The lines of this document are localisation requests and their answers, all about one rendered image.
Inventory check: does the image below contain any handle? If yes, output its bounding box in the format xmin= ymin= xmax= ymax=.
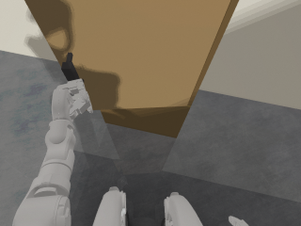
xmin=61 ymin=52 xmax=85 ymax=82

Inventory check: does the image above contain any left robot shin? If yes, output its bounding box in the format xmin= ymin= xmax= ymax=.
xmin=109 ymin=186 xmax=126 ymax=226

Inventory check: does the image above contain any right robot thigh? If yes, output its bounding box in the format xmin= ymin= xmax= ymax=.
xmin=164 ymin=195 xmax=203 ymax=226

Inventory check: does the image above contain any robot right hand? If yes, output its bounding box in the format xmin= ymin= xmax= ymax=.
xmin=229 ymin=216 xmax=249 ymax=226

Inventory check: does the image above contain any left robot forearm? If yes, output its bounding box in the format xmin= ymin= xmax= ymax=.
xmin=12 ymin=119 xmax=76 ymax=226

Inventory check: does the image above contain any robot left upper arm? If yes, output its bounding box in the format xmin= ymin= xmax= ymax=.
xmin=14 ymin=195 xmax=71 ymax=226

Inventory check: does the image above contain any cupboard door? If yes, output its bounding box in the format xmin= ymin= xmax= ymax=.
xmin=24 ymin=0 xmax=230 ymax=111

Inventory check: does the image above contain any robot left hand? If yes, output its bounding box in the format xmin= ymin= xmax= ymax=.
xmin=51 ymin=78 xmax=93 ymax=123

